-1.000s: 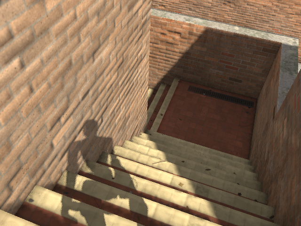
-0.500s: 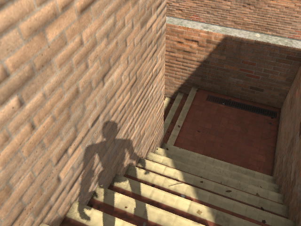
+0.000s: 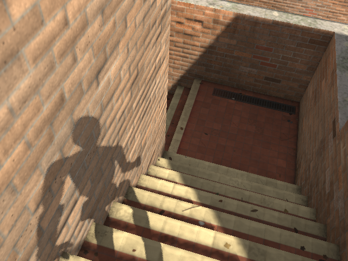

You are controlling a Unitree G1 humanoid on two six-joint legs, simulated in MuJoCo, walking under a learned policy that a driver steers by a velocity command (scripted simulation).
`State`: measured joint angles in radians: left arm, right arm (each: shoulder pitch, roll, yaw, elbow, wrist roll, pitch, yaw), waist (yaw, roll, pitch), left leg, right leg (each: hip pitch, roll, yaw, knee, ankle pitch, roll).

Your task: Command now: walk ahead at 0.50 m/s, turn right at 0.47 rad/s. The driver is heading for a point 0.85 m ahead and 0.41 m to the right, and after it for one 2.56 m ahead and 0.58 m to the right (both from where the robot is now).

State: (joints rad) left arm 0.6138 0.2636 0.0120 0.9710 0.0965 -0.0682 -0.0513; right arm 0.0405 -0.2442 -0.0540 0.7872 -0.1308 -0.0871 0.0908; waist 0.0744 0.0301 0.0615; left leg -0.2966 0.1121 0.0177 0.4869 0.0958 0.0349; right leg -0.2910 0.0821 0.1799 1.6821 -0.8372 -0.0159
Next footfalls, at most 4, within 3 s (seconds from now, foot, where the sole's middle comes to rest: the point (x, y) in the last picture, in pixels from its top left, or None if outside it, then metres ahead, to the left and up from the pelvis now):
0.50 right None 0.27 -0.17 -1.01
0.92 left None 0.54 -0.08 -1.22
1.66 right None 0.68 -0.56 -1.42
2.28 left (243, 233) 0.95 -0.43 -1.63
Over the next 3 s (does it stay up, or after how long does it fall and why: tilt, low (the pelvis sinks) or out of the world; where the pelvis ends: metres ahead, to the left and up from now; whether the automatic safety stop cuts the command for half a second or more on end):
stays up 1.14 -0.66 -1.11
